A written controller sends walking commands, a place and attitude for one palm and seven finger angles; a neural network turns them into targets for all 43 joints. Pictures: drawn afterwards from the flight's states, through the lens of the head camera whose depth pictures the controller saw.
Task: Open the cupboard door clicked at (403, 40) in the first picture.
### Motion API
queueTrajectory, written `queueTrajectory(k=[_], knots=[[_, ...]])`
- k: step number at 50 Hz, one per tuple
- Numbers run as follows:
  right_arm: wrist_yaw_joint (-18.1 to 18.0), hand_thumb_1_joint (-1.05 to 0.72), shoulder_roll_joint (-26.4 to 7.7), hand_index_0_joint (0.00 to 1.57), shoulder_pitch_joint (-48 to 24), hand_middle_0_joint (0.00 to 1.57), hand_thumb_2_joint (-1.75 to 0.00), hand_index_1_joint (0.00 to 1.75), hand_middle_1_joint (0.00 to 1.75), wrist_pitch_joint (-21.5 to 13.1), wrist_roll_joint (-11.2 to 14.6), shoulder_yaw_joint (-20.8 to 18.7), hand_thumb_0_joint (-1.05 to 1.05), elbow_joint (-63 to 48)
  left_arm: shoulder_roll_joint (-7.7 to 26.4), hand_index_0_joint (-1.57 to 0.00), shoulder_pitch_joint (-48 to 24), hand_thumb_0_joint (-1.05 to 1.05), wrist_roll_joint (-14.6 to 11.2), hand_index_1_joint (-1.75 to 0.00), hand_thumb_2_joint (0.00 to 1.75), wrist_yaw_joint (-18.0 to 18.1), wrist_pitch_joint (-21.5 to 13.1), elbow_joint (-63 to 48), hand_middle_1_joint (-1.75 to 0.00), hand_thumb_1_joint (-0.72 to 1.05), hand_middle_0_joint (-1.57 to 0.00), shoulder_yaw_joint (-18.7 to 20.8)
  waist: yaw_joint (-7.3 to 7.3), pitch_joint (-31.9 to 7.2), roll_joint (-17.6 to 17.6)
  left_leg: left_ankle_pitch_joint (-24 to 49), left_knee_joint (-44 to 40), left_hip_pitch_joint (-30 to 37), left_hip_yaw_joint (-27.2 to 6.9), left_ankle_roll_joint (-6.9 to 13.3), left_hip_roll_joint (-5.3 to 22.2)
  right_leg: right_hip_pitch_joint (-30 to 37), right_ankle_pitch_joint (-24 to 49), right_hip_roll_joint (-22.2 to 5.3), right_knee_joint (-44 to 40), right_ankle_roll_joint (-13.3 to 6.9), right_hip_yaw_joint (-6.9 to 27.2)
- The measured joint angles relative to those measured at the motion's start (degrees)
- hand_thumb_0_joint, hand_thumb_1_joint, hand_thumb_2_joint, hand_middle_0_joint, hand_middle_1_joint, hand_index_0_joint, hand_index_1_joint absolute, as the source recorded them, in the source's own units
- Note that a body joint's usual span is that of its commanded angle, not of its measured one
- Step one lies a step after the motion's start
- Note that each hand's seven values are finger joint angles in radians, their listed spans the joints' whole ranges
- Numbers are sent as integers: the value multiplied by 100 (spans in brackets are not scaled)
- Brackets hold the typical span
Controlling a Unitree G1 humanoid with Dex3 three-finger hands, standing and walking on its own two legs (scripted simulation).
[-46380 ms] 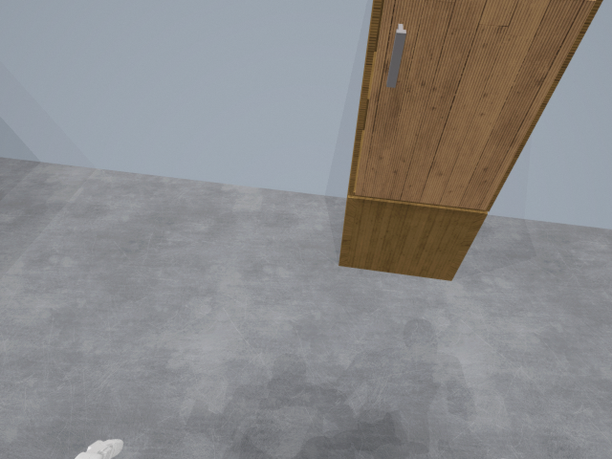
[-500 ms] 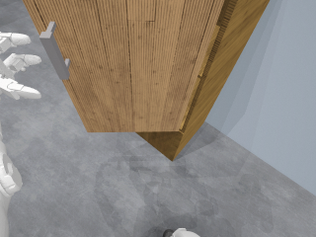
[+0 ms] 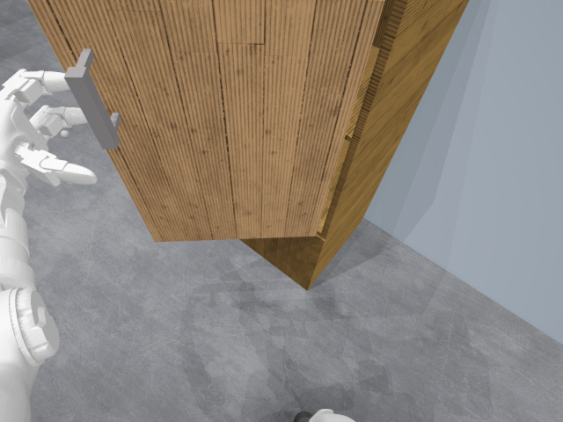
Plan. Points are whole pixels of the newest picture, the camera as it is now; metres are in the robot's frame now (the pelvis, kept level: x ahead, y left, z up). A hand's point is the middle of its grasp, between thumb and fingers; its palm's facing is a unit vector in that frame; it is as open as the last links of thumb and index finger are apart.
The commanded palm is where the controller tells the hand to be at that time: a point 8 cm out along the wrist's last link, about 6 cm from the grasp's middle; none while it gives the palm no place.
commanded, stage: slide the fingers in behind the handle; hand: left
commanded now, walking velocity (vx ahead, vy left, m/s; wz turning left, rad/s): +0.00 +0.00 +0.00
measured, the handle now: (98, 101) +0.53 +0.24 +0.14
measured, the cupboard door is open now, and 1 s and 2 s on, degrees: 42 42 43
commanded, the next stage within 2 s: close the thumb around the handle in 1.18 s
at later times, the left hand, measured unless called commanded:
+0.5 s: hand (94, 126) +0.48 +0.23 +0.14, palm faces +0.00 -1.00 +0.00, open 14.0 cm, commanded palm +0.45 +0.28 +0.13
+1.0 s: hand (106, 130) +0.48 +0.22 +0.13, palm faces +0.02 -1.00 -0.02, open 14.0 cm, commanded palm +0.45 +0.27 +0.13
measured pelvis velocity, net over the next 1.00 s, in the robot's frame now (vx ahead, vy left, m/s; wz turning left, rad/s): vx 0.00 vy -0.01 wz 0.00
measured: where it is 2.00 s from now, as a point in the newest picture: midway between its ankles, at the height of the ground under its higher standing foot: outside the picture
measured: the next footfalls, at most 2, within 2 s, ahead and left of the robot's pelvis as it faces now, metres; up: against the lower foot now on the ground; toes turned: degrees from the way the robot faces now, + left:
none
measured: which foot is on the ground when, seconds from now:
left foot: down 0.00-1.00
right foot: down 0.00-1.00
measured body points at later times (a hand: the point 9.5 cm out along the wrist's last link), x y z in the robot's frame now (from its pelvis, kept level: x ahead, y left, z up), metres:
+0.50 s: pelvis -0.01 -0.01 +0.00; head +0.08 +0.00 +0.44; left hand +0.47 +0.29 +0.14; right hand +0.02 -0.28 -0.11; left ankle -0.06 +0.06 -0.72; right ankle +0.04 -0.11 -0.72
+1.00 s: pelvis +0.00 -0.01 +0.00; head +0.08 +0.00 +0.44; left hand +0.47 +0.27 +0.14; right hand +0.04 -0.28 -0.11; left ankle -0.06 +0.06 -0.72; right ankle +0.04 -0.11 -0.72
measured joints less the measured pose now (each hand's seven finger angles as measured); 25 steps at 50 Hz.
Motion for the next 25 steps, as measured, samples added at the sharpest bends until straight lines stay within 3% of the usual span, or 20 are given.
queueTrajectory(k=[12, 25], knots=[[-57, -90, 11, 20, -253, 21, -90, 30, 30, -182, 18, 78, 0, -2, -82, -30, -343, -2, 113, -120, 30, 247, 5, 441, -120, -50, -30, -231, 43, 79, -3, 49, 20, 11, -24, -15, -26, -1, 6, -34, 71, -36, -23], [-85, -90, -22, 20, -147, 21, -90, 30, 30, -239, -9, 56, 0, 105, -75, -30, -612, -2, 123, -120, 30, 286, -123, 559, -120, -50, -30, -203, -67, 96, -28, 48, 56, -154, -4, -51, 13, -177, 19, 6, 98, -74, -6]])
